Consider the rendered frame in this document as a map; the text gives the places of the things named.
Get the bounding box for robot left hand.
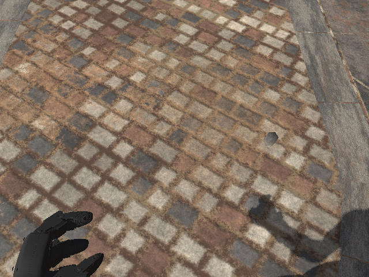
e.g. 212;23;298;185
12;211;104;277

